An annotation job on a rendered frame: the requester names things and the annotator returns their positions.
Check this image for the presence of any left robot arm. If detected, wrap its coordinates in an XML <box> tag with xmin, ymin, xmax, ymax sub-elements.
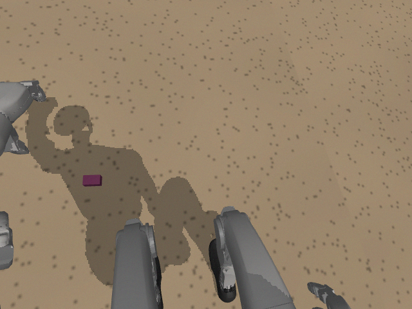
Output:
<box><xmin>0</xmin><ymin>113</ymin><xmax>14</xmax><ymax>309</ymax></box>

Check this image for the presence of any left robot hand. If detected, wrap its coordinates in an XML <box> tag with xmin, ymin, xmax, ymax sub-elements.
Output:
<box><xmin>0</xmin><ymin>80</ymin><xmax>46</xmax><ymax>155</ymax></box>

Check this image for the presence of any right robot foot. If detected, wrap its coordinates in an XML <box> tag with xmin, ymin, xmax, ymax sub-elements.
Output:
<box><xmin>209</xmin><ymin>239</ymin><xmax>236</xmax><ymax>303</ymax></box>

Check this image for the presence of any right robot hand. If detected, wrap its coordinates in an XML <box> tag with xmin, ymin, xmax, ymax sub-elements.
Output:
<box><xmin>307</xmin><ymin>282</ymin><xmax>351</xmax><ymax>309</ymax></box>

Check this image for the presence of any small box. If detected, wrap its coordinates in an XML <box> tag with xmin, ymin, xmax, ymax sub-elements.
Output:
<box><xmin>82</xmin><ymin>174</ymin><xmax>102</xmax><ymax>187</ymax></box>

